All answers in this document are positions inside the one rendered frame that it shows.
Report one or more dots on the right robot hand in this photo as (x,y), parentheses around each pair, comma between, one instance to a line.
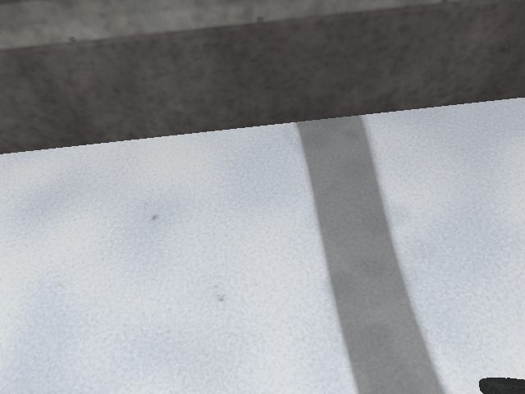
(502,386)

